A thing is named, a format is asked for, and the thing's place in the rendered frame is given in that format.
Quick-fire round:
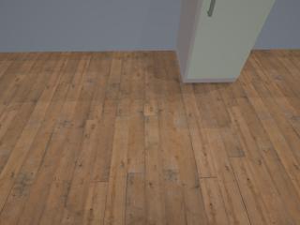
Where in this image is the fridge door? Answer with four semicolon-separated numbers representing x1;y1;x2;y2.
186;0;276;79

